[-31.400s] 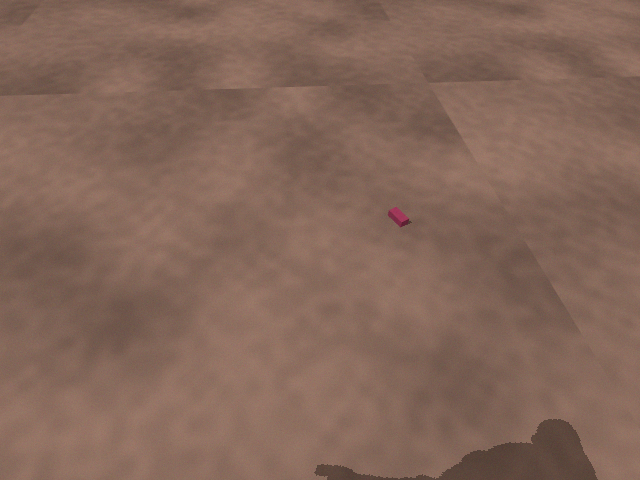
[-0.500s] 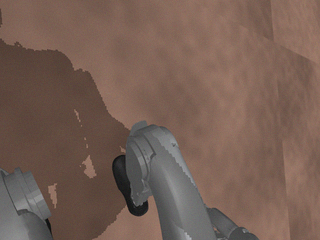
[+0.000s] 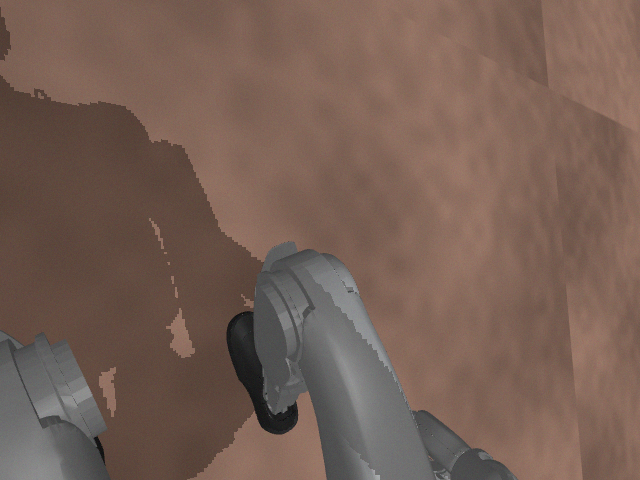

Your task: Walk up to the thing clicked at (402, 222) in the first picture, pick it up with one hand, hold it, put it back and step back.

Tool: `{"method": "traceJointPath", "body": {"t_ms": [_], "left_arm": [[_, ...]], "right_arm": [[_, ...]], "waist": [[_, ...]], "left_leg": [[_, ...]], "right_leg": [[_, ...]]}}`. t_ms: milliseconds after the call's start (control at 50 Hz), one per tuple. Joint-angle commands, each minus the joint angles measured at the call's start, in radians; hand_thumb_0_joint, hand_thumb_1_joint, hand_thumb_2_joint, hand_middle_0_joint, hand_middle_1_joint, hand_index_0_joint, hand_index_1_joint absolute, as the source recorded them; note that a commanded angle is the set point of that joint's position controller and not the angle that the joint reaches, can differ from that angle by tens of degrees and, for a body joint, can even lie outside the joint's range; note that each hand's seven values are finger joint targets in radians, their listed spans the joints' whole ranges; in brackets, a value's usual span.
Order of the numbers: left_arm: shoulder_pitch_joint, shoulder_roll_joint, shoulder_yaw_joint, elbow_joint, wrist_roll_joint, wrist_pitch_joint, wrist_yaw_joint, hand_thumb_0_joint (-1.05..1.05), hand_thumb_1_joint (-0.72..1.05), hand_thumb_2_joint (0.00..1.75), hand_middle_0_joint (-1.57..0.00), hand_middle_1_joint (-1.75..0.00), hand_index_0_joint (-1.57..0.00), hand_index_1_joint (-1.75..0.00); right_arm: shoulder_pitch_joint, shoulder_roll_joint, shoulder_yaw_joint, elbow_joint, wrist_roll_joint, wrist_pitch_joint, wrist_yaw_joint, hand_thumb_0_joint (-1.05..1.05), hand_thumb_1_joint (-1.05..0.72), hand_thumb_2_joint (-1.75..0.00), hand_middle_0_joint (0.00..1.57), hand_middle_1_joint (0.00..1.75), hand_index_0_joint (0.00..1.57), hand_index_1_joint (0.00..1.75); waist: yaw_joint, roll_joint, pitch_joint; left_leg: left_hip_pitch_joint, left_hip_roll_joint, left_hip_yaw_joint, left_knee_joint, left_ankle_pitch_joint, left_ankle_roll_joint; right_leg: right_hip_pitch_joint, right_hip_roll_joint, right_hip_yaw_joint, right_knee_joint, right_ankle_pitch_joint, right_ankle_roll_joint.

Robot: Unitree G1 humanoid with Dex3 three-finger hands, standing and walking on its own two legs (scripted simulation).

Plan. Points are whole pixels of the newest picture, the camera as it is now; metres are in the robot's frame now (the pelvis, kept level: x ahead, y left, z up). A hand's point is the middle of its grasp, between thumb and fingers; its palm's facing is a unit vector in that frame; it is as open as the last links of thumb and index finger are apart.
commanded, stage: close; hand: left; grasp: from above
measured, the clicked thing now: out of the picture +0.45 +0.38 -0.29
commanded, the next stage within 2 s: settle in 0.42 s
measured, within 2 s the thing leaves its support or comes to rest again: leaves its support in 0.78 s
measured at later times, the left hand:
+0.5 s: hand out of the picture +0.43 +0.37 -0.25, palm faces -0.42 -0.20 -0.89, open 7.1 cm
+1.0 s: hand out of the picture +0.44 +0.39 -0.21, palm faces -0.36 -0.18 -0.92, open 7.0 cm
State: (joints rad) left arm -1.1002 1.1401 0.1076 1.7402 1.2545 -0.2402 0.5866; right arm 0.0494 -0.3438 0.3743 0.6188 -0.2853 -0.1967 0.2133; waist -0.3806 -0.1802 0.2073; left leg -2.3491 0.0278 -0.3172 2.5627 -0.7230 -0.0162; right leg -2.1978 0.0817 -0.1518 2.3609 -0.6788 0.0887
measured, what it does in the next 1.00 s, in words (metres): stands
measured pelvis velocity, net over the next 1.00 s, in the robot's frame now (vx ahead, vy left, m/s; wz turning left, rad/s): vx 0.01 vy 0.00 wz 0.02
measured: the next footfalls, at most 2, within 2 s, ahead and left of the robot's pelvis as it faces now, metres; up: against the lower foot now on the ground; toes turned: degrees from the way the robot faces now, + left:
none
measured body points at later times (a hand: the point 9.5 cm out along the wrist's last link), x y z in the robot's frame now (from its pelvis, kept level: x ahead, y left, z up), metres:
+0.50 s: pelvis +0.00 +0.00 +0.00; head +0.28 +0.15 +0.32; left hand +0.45 +0.38 -0.20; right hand +0.08 -0.25 -0.06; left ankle +0.06 +0.13 -0.27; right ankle +0.12 -0.13 -0.27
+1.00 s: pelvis +0.01 +0.00 +0.00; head +0.26 +0.15 +0.34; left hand +0.46 +0.40 -0.16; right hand +0.09 -0.25 -0.06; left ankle +0.06 +0.13 -0.27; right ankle +0.12 -0.13 -0.27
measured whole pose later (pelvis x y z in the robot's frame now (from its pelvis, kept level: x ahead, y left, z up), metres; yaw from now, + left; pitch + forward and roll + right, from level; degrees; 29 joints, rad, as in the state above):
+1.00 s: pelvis +0.01 +0.00 +0.00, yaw +1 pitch +30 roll -15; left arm -1.01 1.02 0.15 1.52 1.22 -0.16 0.45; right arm 0.11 -0.34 0.27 0.64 -0.24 -0.15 0.23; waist -0.33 -0.10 0.09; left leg -2.38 0.02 -0.29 2.54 -0.72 -0.02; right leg -2.23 0.06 -0.13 2.36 -0.70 0.07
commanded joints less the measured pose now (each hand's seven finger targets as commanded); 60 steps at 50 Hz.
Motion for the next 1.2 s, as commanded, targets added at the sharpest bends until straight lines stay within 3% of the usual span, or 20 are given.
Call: {"method": "traceJointPath", "body": {"t_ms": [0,100,160,220,260,280,480,520,640,700,760,780,820,860,940,980,1000,1020,1120,1180], "left_arm": [[-0.178,0.2,-0.004,-0.065,-0.018,0.005,0.029,0.0,0.44,0.21,-0.77,-0.43,-0.82,-0.38],[-0.151,0.197,-0.003,-0.062,-0.02,0.011,0.014,0.0,0.5,0.15,-0.81,-0.4,-0.87,-0.34],[-0.195,0.229,0.017,-0.131,-0.021,0.01,0.009,0.0,0.54,0.13,-0.85,-0.37,-0.9,-0.31],[-0.142,0.182,-0.01,-0.067,-0.028,0.017,-0.002,0.0,0.55,0.12,-0.88,-0.33,-0.93,-0.28],[-0.201,0.225,0.009,-0.143,-0.025,0.008,-0.004,0.0,0.61,0.1,-0.92,-0.32,-0.97,-0.26],[-0.148,0.217,0.015,-0.08,-0.029,0.012,-0.001,0.0,0.62,0.14,-0.94,-0.32,-0.98,-0.27],[-0.168,0.201,0.003,-0.087,-0.024,-0.014,0.005,0.0,0.85,0.13,-1.11,-0.28,-1.15,-0.23],[-0.169,0.213,0.006,-0.094,-0.021,-0.017,0.008,0.0,0.79,0.14,-1.12,-0.3,-1.17,-0.25],[-0.209,0.227,0.016,-0.148,-0.021,0.002,0.0,0.0,0.84,0.12,-1.17,-0.24,-1.22,-0.2],[-0.22,0.257,0.056,-0.241,-0.023,0.012,0.0,0.0,0.86,0.15,-1.19,-0.22,-1.23,-0.19],[-0.188,0.215,0.04,-0.223,-0.014,0.031,-0.014,0.0,0.87,0.11,-1.2,-0.2,-1.24,-0.16],[-0.192,0.234,0.064,-0.262,-0.013,0.037,-0.017,0.0,0.88,0.1,-1.2,-0.2,-1.24,-0.16],[-0.188,0.232,0.074,-0.314,-0.019,0.051,-0.032,0.0,0.91,0.13,-1.24,-0.19,-1.28,-0.16],[-0.206,0.164,0.038,-0.377,-0.029,0.057,-0.057,0.0,0.94,0.12,-1.25,-0.19,-1.29,-0.15],[-0.128,0.138,0.061,-0.357,-0.053,0.087,-0.112,0.0,0.96,0.13,-1.27,-0.19,-1.31,-0.16],[-0.201,0.076,0.019,-0.476,-0.072,0.083,-0.147,0.0,0.99,0.12,-1.29,-0.17,-1.33,-0.14],[-0.122,0.08,0.037,-0.38,-0.067,0.099,-0.162,0.0,1.0,0.11,-1.31,-0.17,-1.34,-0.13],[-0.196,0.04,0.005,-0.482,-0.082,0.09,-0.178,0.0,1.01,0.1,-1.3,-0.18,-1.35,-0.14],[-0.141,0.018,0.011,-0.405,-0.086,0.091,-0.239,0.0,0.99,0.1,-1.29,-0.18,-1.33,-0.14],[-0.188,0.023,0.002,-0.454,-0.074,0.077,-0.279,0.0,0.95,0.12,-1.28,-0.17,-1.32,-0.14]], "right_arm": [[0.182,-0.345,-0.097,0.018,0.002,0.006,-0.015,0.0,-0.89,-0.9,0.2,0.3,0.2,0.3],[0.184,-0.339,-0.095,0.019,0.009,0.009,-0.014,0.0,-0.89,-0.9,0.2,0.3,0.2,0.3],[0.194,-0.338,-0.1,0.023,0.012,0.01,-0.012,0.0,-0.89,-0.9,0.2,0.3,0.2,0.3],[0.183,-0.341,-0.1,0.014,0.008,0.016,-0.01,0.0,-0.89,-0.9,0.2,0.3,0.2,0.3],[0.189,-0.339,-0.1,0.015,0.016,0.014,-0.009,0.0,-0.89,-0.9,0.2,0.3,0.2,0.3],[0.181,-0.339,-0.1,0.017,0.01,0.019,-0.014,0.0,-0.89,-0.9,0.2,0.3,0.2,0.3],[0.185,-0.336,-0.092,0.018,-0.002,0.023,-0.023,0.0,-0.89,-0.9,0.2,0.3,0.2,0.3],[0.196,-0.34,-0.094,0.024,-0.002,0.025,-0.027,0.0,-0.91,-0.9,0.2,0.3,0.2,0.3],[0.195,-0.332,-0.103,0.022,0.006,0.024,-0.024,0.0,-0.91,-0.9,0.2,0.3,0.2,0.3],[0.2,-0.336,-0.117,0.029,0.014,0.027,-0.022,0.0,-0.9,-0.9,0.2,0.3,0.2,0.3],[0.205,-0.328,-0.136,0.041,0.019,0.028,-0.014,0.0,-0.9,-0.9,0.2,0.3,0.2,0.3],[0.203,-0.325,-0.143,0.032,0.023,0.03,-0.014,0.0,-0.91,-0.9,0.2,0.3,0.2,0.3],[0.211,-0.328,-0.167,0.032,0.029,0.038,-0.012,0.0,-0.9,-0.9,0.2,0.3,0.2,0.3],[0.206,-0.316,-0.181,0.021,0.038,0.035,-0.003,0.0,-0.9,-0.9,0.2,0.3,0.2,0.3],[0.24,-0.316,-0.225,0.034,0.062,0.051,0.001,0.0,-0.9,-0.9,0.2,0.3,0.2,0.3],[0.233,-0.301,-0.238,0.018,0.073,0.06,0.003,0.0,-0.9,-0.9,0.2,0.3,0.2,0.3],[0.256,-0.305,-0.25,0.035,0.08,0.068,0.003,0.0,-0.9,-0.9,0.2,0.3,0.2,0.3],[0.244,-0.295,-0.253,0.012,0.087,0.071,0.002,0.0,-0.9,-0.9,0.2,0.3,0.2,0.3],[0.292,-0.284,-0.278,0.029,0.113,0.102,-0.004,0.0,-0.9,-0.9,0.2,0.3,0.2,0.3],[0.279,-0.282,-0.288,0.01,0.128,0.119,-0.018,0.0,-0.91,-0.9,0.2,0.3,0.2,0.3]], "waist": [[-0.061,0.553,-0.623],[-0.049,0.557,-0.615],[-0.026,0.639,-0.655],[-0.05,0.575,-0.624],[-0.032,0.614,-0.647],[-0.026,0.58,-0.637],[-0.051,0.533,-0.605],[-0.051,0.542,-0.611],[-0.036,0.596,-0.663],[-0.004,0.68,-0.76],[-0.012,0.693,-0.713],[0.005,0.699,-0.739],[0.023,0.73,-0.773],[0.024,0.741,-0.763],[0.047,0.698,-0.777],[0.054,0.696,-0.815],[0.059,0.669,-0.821],[0.053,0.666,-0.818],[0.062,0.532,-0.799],[0.07,0.534,-0.794]], "left_leg": [[0.501,0.045,0.115,-0.279,0.231,0.012],[0.501,0.043,0.114,-0.275,0.267,0.011],[0.575,0.046,0.099,-0.295,0.308,-0.003],[0.528,0.045,0.108,-0.287,0.282,0.006],[0.529,0.042,0.116,-0.279,0.29,0.005],[0.511,0.042,0.121,-0.278,0.276,0.01],[0.47,0.04,0.122,-0.27,0.206,0.017],[0.488,0.04,0.125,-0.277,0.217,0.015],[0.523,0.039,0.126,-0.276,0.254,0.01],[0.607,0.043,0.117,-0.284,0.336,-0.002],[0.591,0.042,0.126,-0.288,0.327,-0.004],[0.586,0.038,0.131,-0.291,0.328,-0.004],[0.59,0.035,0.146,-0.292,0.326,-0.003],[0.589,0.031,0.151,-0.301,0.336,-0.007],[0.558,0.023,0.156,-0.324,0.28,-0.001],[0.559,0.02,0.157,-0.341,0.262,0.0],[0.566,0.02,0.158,-0.34,0.263,0.003],[0.553,0.017,0.161,-0.339,0.27,0.006],[0.469,0.002,0.187,-0.33,0.255,0.025],[0.482,-0.002,0.182,-0.353,0.214,0.024]], "right_leg": [[0.345,0.034,-0.146,-0.194,0.275,-0.091],[0.339,0.031,-0.146,-0.182,0.297,-0.091],[0.3,0.024,-0.152,-0.153,0.3,-0.098],[0.332,0.032,-0.148,-0.175,0.294,-0.094],[0.331,0.027,-0.141,-0.167,0.303,-0.096],[0.346,0.03,-0.14,-0.18,0.297,-0.094],[0.33,0.031,-0.146,-0.192,0.254,-0.089],[0.349,0.032,-0.144,-0.195,0.263,-0.09],[0.339,0.027,-0.14,-0.181,0.286,-0.094],[0.333,0.023,-0.147,-0.159,0.326,-0.099],[0.292,0.023,-0.14,-0.156,0.314,-0.103],[0.293,0.022,-0.137,-0.156,0.317,-0.106],[0.301,0.021,-0.125,-0.162,0.315,-0.109],[0.271,0.016,-0.123,-0.157,0.321,-0.116],[0.253,0.011,-0.107,-0.17,0.271,-0.117],[0.244,0.005,-0.104,-0.177,0.263,-0.118],[0.245,0.006,-0.099,-0.178,0.258,-0.115],[0.235,0.003,-0.096,-0.182,0.269,-0.115],[0.283,-0.001,-0.074,-0.218,0.27,-0.109],[0.252,-0.008,-0.067,-0.221,0.225,-0.116]]}}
